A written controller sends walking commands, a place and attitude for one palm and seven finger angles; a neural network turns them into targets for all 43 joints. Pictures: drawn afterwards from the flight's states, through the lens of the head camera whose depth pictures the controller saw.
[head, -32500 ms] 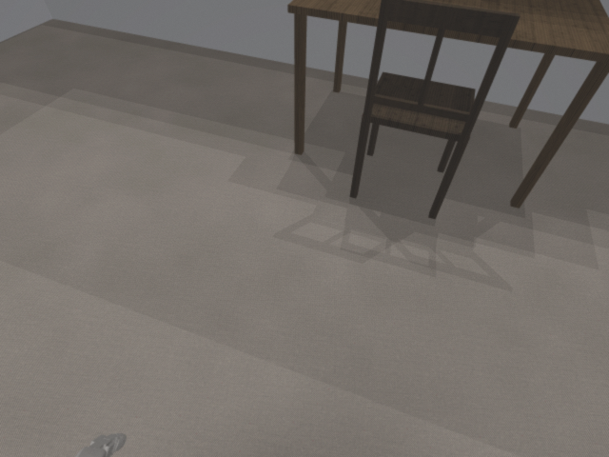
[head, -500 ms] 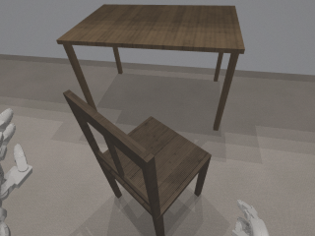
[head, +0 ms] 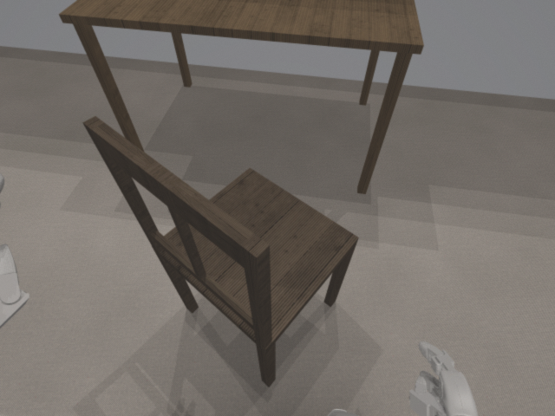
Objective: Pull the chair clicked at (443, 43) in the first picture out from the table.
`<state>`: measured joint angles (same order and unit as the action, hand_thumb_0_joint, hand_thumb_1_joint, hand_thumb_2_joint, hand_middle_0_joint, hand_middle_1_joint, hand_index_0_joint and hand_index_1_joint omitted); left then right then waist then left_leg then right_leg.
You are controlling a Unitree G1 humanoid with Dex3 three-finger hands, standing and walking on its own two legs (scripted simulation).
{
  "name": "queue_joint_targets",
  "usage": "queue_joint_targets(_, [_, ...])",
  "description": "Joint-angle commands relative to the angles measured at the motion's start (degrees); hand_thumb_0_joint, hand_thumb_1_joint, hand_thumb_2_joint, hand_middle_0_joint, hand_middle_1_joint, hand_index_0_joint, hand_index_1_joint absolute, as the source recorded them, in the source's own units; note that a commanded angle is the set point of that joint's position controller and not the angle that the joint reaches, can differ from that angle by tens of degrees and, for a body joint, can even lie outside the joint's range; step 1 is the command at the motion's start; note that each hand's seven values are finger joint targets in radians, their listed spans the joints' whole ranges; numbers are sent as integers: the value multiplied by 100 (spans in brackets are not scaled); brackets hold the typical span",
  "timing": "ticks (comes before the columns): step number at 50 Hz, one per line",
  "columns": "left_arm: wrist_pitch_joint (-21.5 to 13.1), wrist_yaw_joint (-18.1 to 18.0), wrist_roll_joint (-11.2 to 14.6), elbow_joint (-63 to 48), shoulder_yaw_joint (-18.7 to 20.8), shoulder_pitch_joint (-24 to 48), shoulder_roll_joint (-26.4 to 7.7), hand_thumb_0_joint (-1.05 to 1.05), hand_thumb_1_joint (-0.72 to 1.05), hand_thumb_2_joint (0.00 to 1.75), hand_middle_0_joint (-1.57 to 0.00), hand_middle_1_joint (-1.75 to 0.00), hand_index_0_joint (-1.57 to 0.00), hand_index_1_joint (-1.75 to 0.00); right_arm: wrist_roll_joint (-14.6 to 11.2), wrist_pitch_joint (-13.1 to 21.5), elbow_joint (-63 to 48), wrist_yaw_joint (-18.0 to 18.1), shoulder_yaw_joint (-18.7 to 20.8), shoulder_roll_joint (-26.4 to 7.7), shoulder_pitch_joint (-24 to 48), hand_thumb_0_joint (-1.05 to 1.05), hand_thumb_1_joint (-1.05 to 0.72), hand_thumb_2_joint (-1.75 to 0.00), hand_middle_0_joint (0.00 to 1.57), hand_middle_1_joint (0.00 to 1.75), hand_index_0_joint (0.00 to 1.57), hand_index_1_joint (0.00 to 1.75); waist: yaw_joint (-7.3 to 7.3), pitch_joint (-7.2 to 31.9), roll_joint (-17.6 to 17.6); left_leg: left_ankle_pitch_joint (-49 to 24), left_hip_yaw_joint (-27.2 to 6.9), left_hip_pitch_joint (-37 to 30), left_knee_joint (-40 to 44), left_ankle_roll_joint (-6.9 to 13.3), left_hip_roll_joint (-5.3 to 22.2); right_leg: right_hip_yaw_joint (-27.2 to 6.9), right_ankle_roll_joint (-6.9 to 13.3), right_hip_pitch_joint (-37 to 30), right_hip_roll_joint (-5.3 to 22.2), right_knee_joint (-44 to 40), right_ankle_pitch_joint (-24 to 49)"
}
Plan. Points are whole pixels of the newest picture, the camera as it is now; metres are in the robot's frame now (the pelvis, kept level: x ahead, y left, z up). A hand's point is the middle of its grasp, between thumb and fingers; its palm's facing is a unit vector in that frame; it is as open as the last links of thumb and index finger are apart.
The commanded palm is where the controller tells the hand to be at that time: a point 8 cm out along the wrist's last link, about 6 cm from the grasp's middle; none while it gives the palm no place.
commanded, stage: step back with the hand held close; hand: left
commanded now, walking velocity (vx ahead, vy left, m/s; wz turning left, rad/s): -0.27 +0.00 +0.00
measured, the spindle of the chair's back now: (189, 243) +0.42 +0.20 -0.09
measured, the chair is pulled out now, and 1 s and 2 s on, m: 0.59 0.59 0.59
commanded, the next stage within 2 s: stop stepping back and stand still in 1.02 s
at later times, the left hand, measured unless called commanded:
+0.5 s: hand out of the picture +0.12 +0.23 +0.19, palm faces +0.43 -0.69 -0.58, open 7.4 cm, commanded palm +0.07 +0.26 +0.19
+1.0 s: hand out of the picture +0.03 +0.21 +0.20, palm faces +0.46 -0.73 -0.51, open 7.5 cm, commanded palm -0.03 +0.24 +0.19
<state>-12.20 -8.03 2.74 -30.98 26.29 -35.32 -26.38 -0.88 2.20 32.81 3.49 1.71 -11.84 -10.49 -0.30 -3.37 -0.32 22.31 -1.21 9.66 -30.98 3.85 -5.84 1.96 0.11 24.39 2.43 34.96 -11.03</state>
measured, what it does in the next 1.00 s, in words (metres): walks backwards: right foot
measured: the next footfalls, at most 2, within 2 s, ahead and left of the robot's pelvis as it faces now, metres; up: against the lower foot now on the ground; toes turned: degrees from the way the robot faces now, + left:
right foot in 0.10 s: +0.04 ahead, -0.13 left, +0.00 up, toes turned +0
right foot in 1.04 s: -0.19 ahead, -0.19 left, +0.00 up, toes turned +0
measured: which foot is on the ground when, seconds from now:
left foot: down 0.00-1.00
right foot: up 0.00-0.08, down 0.10-0.76, up 0.78-1.00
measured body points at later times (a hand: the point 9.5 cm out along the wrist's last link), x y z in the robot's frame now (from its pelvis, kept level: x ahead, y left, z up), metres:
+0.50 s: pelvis -0.07 -0.04 +0.00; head -0.03 -0.04 +0.45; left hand +0.09 +0.26 +0.22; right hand +0.11 -0.28 -0.09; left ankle -0.05 +0.09 -0.73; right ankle +0.00 -0.13 -0.73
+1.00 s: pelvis -0.17 -0.06 +0.01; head -0.13 -0.05 +0.45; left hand +0.00 +0.25 +0.23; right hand +0.00 -0.26 -0.09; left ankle -0.13 +0.10 -0.73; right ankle -0.21 -0.18 -0.71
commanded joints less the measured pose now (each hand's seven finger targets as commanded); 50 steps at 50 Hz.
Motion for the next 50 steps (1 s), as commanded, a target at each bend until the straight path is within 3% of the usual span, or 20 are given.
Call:
queue_joint_targets(1, [-277,-170,-9,-1120,658,367,-690,0,90,90,-20,-30,-20,-30,126,400,-758,18,211,-672,399,0,-90,-90,20,30,20,30,-13,688,1190,-4541,-973,1051,1002,-267,1883,-200,44,-1207,-12,1050,-524])
queue_joint_targets(5, [-192,-175,-53,-561,422,531,-536,0,90,90,-20,-30,-20,-30,86,404,-654,16,217,-741,344,0,-90,-90,20,30,20,30,62,229,296,-3841,-687,1087,447,-201,1577,-403,171,-1422,169,-172,952])
queue_joint_targets(9, [-236,-148,11,-626,306,485,-618,0,90,90,-20,-30,-20,-30,17,313,-723,-50,229,-805,229,0,-90,-90,20,30,20,30,167,1263,-581,-2163,-285,943,-887,-446,746,-1506,802,-1925,1303,-557,4111])
queue_joint_targets(12, [-267,-209,70,-1060,736,-23,-952,0,90,90,-20,-30,-20,-30,-65,147,-939,-39,133,-588,350,0,-90,-90,20,30,20,30,30,1573,-785,509,-188,1080,-839,-326,682,-1496,785,-1777,1594,-1111,2487])
queue_joint_targets(14, [-269,-278,86,-1349,951,-360,-1093,0,90,90,-20,-30,-20,-30,-75,99,-983,13,97,-536,447,0,-90,-90,20,30,20,30,38,1598,-685,-14,-44,751,-24,-263,739,-1197,556,-1463,1275,-1132,1385])
queue_joint_targets(17, [-371,-331,68,-1876,1072,-425,-1225,0,90,90,-20,-30,-20,-30,-13,174,-1011,105,109,-657,721,0,-90,-90,20,30,20,30,-30,1616,1084,-2076,-959,795,837,68,1697,-357,-40,-1316,178,-11,761])
queue_joint_targets(20, [-326,-336,62,-1655,1161,-75,-1210,0,90,90,-20,-30,-20,-30,21,384,-882,184,133,-621,750,0,-90,-90,20,30,20,30,-82,1037,1461,-1333,-775,2201,1091,107,1952,-354,-25,-1724,32,550,-197])
queue_joint_targets(23, [-296,-317,55,-975,869,193,-905,0,90,90,-20,-30,-20,-30,23,515,-679,198,190,-742,510,0,-90,-90,20,30,20,30,-13,703,785,-1115,-517,2291,684,-10,1685,-653,44,-1554,121,228,618])
queue_joint_targets(25, [-266,-284,27,-528,620,397,-804,0,90,90,-20,-30,-20,-30,29,520,-551,170,274,-752,392,0,-90,-90,20,30,20,30,81,761,-66,-622,-142,1843,-50,-238,1099,-1385,217,-1023,610,-678,1267])
queue_joint_targets(27, [-201,-321,8,-334,397,557,-768,0,90,90,-20,-30,-20,-30,5,463,-465,41,355,-751,213,0,-90,-90,20,30,20,30,99,803,-1111,514,152,1383,-1432,-368,506,-2442,517,-288,1542,-2292,-630])
queue_joint_targets(29, [-148,-335,-28,-367,272,556,-745,0,90,90,-20,-30,-20,-30,29,412,-488,-39,361,-726,434,0,-90,-90,20,30,20,30,-3,976,-1216,642,-43,1311,-2630,-359,574,-2173,750,-317,1820,-2575,-1426])
queue_joint_targets(32, [-191,-307,-78,-520,451,138,-785,0,90,90,-20,-30,-20,-30,34,286,-646,-2,160,-531,621,0,-90,-90,20,30,20,30,-16,1059,-1186,496,177,952,-1553,-340,621,-1172,628,-447,1215,-2006,37])
queue_joint_targets(35, [-362,-319,-26,-1309,621,285,-1138,0,90,90,-20,-30,-20,-30,101,202,-599,95,69,-622,580,0,-90,-90,20,30,20,30,74,930,-304,-131,442,517,791,-300,573,-830,251,-446,775,-1659,-525])
queue_joint_targets(36, [-481,-301,7,-1560,554,347,-1083,0,90,90,-20,-30,-20,-30,136,236,-568,119,100,-668,460,0,-90,-90,20,30,20,30,86,892,364,-211,111,591,1274,-187,949,-727,102,-547,559,-1126,-651])
queue_joint_targets(37, [-594,-305,-29,-1891,565,485,-1079,0,90,90,-20,-30,-20,-30,179,340,-630,126,154,-825,462,0,-90,-90,20,30,20,30,43,857,1495,-354,-1077,1120,1685,203,1919,-485,-64,-594,69,9,-759])
queue_joint_targets(38, [-580,-361,-116,-1858,717,553,-1117,0,90,90,-20,-30,-20,-30,189,520,-601,126,187,-703,430,0,-90,-90,20,30,20,30,41,927,2002,-1188,-1366,1398,1600,530,2662,-223,-151,-417,-252,1345,-1247])
queue_joint_targets(40, [-561,-401,2,-1849,927,455,-1208,0,90,90,-20,-30,-20,-30,162,826,-419,109,290,-528,253,0,-90,-90,20,30,20,30,92,1300,1632,-2155,-1037,1427,1401,613,2775,-509,-104,-182,-318,2906,-1698])
queue_joint_targets(42, [-530,-359,75,-1780,898,313,-1004,0,90,90,-20,-30,-20,-30,178,934,-293,64,365,-598,267,0,-90,-90,20,30,20,30,65,1201,1331,-3940,-588,463,807,486,2531,-457,-98,301,-286,2553,-1654])
queue_joint_targets(44, [-527,-302,77,-1490,749,259,-776,0,90,90,-20,-30,-20,-30,119,980,-174,-27,392,-615,288,0,-90,-90,20,30,20,30,46,1190,1404,-4493,-307,-214,563,268,2332,-272,-75,330,-218,1658,-1548])
queue_joint_targets(50, [-488,-158,20,-754,495,474,-642,0,90,90,-20,-30,-20,-30,155,963,-90,-96,298,-738,508,0,-90,-90,20,30,20,30,17,804,1158,-2666,-446,578,608,44,2263,-48,-135,-910,-161,-766,-360])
